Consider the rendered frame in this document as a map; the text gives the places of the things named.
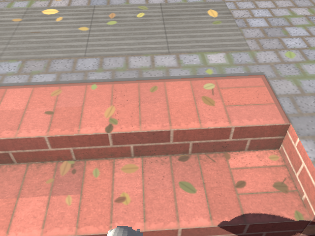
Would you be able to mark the left robot thigh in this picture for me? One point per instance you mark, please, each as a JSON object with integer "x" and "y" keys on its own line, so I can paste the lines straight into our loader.
{"x": 125, "y": 231}

